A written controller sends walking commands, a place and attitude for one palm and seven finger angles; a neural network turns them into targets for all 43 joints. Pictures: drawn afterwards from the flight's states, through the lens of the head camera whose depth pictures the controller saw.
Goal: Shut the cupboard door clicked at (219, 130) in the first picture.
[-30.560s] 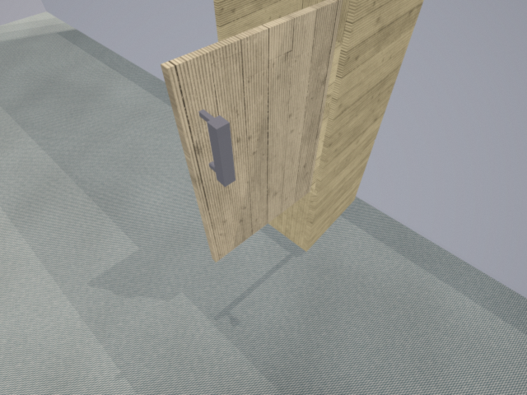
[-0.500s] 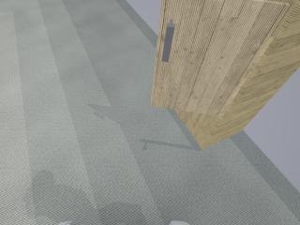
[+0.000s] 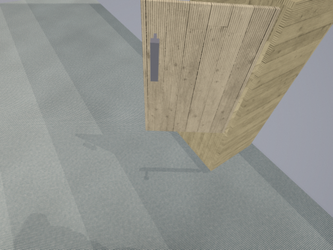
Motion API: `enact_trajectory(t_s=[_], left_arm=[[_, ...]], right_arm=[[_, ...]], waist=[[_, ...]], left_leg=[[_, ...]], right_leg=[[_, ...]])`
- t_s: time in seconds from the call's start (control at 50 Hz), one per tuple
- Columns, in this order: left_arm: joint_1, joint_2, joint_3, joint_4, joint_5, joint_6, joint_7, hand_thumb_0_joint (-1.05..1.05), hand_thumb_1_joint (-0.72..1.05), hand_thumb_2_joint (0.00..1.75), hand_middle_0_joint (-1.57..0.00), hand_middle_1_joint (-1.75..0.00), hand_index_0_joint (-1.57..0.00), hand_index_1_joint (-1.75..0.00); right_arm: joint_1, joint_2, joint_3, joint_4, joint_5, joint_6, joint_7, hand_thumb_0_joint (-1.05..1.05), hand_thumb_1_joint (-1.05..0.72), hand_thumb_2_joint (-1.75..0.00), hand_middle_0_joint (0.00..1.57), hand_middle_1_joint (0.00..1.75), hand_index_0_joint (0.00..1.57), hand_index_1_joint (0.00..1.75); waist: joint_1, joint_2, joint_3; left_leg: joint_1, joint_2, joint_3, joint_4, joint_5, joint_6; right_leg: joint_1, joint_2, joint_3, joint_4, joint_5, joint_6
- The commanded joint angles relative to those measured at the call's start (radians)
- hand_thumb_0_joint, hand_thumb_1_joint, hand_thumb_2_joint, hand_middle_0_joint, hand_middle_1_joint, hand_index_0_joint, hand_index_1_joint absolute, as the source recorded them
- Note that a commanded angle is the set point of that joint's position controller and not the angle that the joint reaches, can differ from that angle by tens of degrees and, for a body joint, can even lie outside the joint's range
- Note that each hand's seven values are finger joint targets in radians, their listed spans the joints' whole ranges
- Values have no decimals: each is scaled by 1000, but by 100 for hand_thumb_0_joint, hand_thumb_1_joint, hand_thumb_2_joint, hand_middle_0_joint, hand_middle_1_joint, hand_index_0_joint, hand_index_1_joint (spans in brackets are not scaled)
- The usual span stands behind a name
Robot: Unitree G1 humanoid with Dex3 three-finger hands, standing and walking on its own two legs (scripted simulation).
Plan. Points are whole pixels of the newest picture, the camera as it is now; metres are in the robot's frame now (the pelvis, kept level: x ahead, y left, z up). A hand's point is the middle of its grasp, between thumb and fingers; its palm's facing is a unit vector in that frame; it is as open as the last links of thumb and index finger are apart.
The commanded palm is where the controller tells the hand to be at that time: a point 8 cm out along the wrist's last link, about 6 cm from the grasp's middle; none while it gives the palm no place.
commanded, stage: take the last steps up to it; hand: left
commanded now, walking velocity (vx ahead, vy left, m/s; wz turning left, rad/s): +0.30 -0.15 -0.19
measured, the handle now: (154, 57) +0.67 +0.08 +0.10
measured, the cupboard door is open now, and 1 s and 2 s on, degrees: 56 56 56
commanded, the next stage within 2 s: come to a stop and stand still in 0.44 s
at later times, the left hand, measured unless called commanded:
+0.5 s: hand (145, 197) +0.29 +0.08 -0.16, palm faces -0.13 -0.97 -0.20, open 7.4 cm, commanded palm none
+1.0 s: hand (146, 199) +0.29 +0.07 -0.16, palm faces +0.00 -0.96 -0.29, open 7.4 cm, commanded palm none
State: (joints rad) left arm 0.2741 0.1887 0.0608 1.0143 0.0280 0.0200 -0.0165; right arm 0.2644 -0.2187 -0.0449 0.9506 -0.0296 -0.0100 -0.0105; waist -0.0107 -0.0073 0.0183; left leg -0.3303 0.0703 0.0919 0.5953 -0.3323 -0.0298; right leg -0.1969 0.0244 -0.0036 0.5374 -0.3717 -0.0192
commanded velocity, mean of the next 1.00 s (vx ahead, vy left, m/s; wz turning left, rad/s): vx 0.00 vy -0.01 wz -0.01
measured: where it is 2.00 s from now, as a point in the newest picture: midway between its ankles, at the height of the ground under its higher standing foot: outside the picture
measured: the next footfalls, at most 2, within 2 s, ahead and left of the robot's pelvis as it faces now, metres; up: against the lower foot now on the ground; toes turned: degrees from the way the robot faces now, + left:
right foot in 0.42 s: +0.25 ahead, -0.22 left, +0.00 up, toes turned -6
left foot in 0.68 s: +0.29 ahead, +0.00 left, +0.00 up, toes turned +3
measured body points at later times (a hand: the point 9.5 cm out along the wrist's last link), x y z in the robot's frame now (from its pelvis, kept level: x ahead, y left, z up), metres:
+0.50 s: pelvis +0.16 -0.09 +0.00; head +0.21 -0.10 +0.44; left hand +0.30 +0.13 -0.15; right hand +0.05 -0.31 -0.15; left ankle +0.05 +0.07 -0.66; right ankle +0.19 -0.21 -0.73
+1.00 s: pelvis +0.24 -0.13 +0.00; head +0.29 -0.15 +0.45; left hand +0.29 +0.12 -0.14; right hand +0.36 -0.38 -0.15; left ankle +0.23 -0.01 -0.70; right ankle +0.20 -0.23 -0.73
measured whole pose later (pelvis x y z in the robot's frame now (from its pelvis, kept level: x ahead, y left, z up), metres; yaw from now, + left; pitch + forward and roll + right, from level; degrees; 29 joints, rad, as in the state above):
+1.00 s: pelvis +0.24 -0.13 +0.00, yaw -3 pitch +1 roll +1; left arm 0.22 0.20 0.05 0.99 0.03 0.02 0.03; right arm 0.08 -0.22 -0.06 0.93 -0.01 0.07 -0.03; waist 0.04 0.03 0.08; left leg -0.37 0.01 0.03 0.80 -0.48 -0.02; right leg -0.25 -0.02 -0.06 0.59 -0.37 -0.02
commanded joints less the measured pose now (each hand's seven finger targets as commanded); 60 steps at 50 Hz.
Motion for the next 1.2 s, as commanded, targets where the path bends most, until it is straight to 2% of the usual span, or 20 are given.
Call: enact_trajectory(t_s=[0.0, 0.08, 0.14, 0.3, 0.36, 0.38, 0.4, 0.42, 0.5, 0.56, 0.62, 0.66, 0.76, 0.82, 0.86, 0.92, 0.94, 1.0, 1.16, 1.18], left_arm=[[-148, 120, 18, -140, 7, -21, -17, 0, 90, 90, -20, -30, -20, -30], [-129, 89, 26, -99, 10, -11, -40, 0, 90, 90, -20, -30, -20, -30], [-137, 57, 13, -87, 2, -3, -42, 0, 90, 90, -20, -30, -20, -30], [-220, 57, 3, -94, -2, -20, -38, 0, 90, 90, -20, -30, -20, -30], [53, 134, 24, -5, 0, -48, -21, 0, 90, 90, -20, -30, -20, -30], [198, 227, 49, 43, 5, -63, -4, 0, 90, 90, -20, -30, -20, -30], [231, 277, 52, 59, -9, -63, 6, 0, 90, 90, -20, -30, -20, -30], [169, 255, 50, 48, -11, -57, 20, 0, 90, 90, -20, -30, -20, -30], [-79, 105, 3, -18, -5, -60, 34, 0, 90, 90, -20, -30, -20, -30], [-105, 75, -6, -21, -5, -62, 38, 0, 90, 90, -20, -30, -20, -30], [-101, 61, -22, -2, -19, -56, 45, 0, 90, 90, -20, -30, -20, -30], [-33, 50, -26, -7, -26, -37, 60, 0, 90, 90, -20, -30, -20, -30], [0, 103, -9, -30, -21, -9, 63, 0, 90, 90, -20, -30, -20, -30], [-5, 96, 1, -58, -15, 5, 56, 0, 90, 90, -20, -30, -20, -30], [29, 98, 7, -64, -9, 2, 53, 0, 90, 90, -20, -30, -20, -30], [40, 206, 21, -73, 8, -16, 52, 0, 90, 90, -20, -30, -20, -30], [49, 205, 21, -64, 5, -14, 56, 0, 90, 90, -20, -30, -20, -30], [12, 176, 12, -67, 2, -20, 64, 0, 90, 90, -20, -30, -20, -30], [44, 200, 18, -44, 5, -25, 65, 0, 90, 90, -20, -30, -20, -30], [84, 210, 9, -85, 7, -51, 111, 0, 90, 90, -20, -30, -20, -30]], right_arm=[[306, -269, -48, 32, -20, -30, -35, 0, -90, -90, 20, 30, 20, 30], [155, -156, -14, 4, -12, -49, -39, 0, -90, -90, 20, 30, 20, 30], [188, -142, -16, 31, -9, -55, -37, 0, -90, -90, 20, 30, 20, 30], [203, -145, -36, 74, -12, -31, -19, 0, -90, -90, 20, 30, 20, 30], [163, -132, -32, 81, 6, -27, -10, 0, -90, -90, 20, 30, 20, 30], [176, -66, -18, 67, 21, -30, 1, 0, -90, -90, 20, 30, 20, 30], [157, -17, -8, 31, 28, -25, -7, 0, -90, -90, 20, 30, 20, 30], [98, -28, -14, 15, 30, -12, -10, 0, -90, -90, 20, 30, 20, 30], [122, 4, -4, 53, 7, -1, -5, 0, -90, -90, 20, 30, 20, 30], [156, 59, 19, 68, 9, 4, -5, 0, -90, -90, 20, 30, 20, 30], [164, 34, 25, 94, 16, -2, -7, 0, -90, -90, 20, 30, 20, 30], [108, -72, 11, 70, 14, -8, -16, 0, -90, -90, 20, 30, 20, 30], [20, -130, -18, 25, 20, 22, -40, 0, -90, -90, 20, 30, 20, 30], [-49, -161, -38, -13, 9, 38, -36, 0, -90, -90, 20, 30, 20, 30], [-104, -164, -46, -40, 11, 46, -33, 0, -90, -90, 20, 30, 20, 30], [-105, -79, -41, -79, 21, 64, -14, 0, -90, -90, 20, 30, 20, 30], [-150, -63, -41, -81, 20, 81, -15, 0, -90, -90, 20, 30, 20, 30], [-160, -75, -33, -64, 18, 72, -11, 0, -90, -90, 20, 30, 20, 30], [-153, -51, -3, -40, 28, 46, 0, 0, -90, -90, 20, 30, 20, 30], [-140, -66, -9, -128, 40, 5, -4, 0, -90, -90, 20, 30, 20, 30]], waist=[[-133, 210, -2], [-34, 145, 90], [-33, 137, 57], [-44, 191, 67], [89, 78, -76], [140, -140, -183], [127, -257, -197], [114, -243, -146], [-21, -138, -45], [-45, -109, -34], [-53, -41, -64], [-6, 95, -69], [-4, 208, -85], [6, 175, -83], [31, 135, -109], [30, -196, -65], [54, -193, -37], [31, -170, -49], [50, -191, -109], [25, -150, -237]], left_leg=[[360, 462, -618, -417, -188, 195], [209, 325, -280, -412, 91, 140], [257, 274, -112, -382, 298, 133], [222, 252, 1, -309, 368, 114], [97, 165, 72, 14, 470, 50], [-112, 62, 126, 279, 171, 18], [-241, -30, 49, 544, -338, 12], [-271, 6, -47, 635, -327, 30], [-146, 65, -55, 489, -139, 17], [-15, 22, -14, 210, -55, 2], [192, 14, -47, -142, 343, -4], [177, 164, -161, -143, 776, 82], [309, 220, -167, -121, 1199, 149], [313, 249, -172, -128, 1049, 198], [276, 206, -139, -63, 895, 163], [-9, -87, -12, 242, -145, 5], [-59, -94, -103, 398, -302, 13], [-197, -86, -136, 546, -203, -4], [-71, -75, -57, 100, -112, -13], [-52, -122, -25, 76, -171, -14]], right_leg=[[-538, -34, 62, 550, -176, -20], [-508, -101, 56, 637, 66, 17], [-473, -99, 17, 520, 129, 31], [-241, -65, -102, 112, 180, 11], [201, -39, -98, -57, 244, -30], [430, -254, 142, -117, 220, -100], [433, -429, 387, -217, 332, -190], [309, -424, 378, -255, 291, -217], [2, -311, 70, -248, 394, -174], [-66, -270, 12, -215, 535, -153], [-71, -203, -21, -104, 538, -73], [-28, -128, -42, -83, 302, 10], [-79, -94, -54, 84, 156, 26], [-133, -57, -33, 153, -58, 20], [-80, -63, -15, 34, 115, 16], [35, -390, 291, -166, 895, -151], [-3, -432, 316, -179, 954, -194], [158, -347, 201, -98, 1086, -185], [240, -302, 135, -79, 955, -157], [326, -307, 286, 26, 1478, -110]])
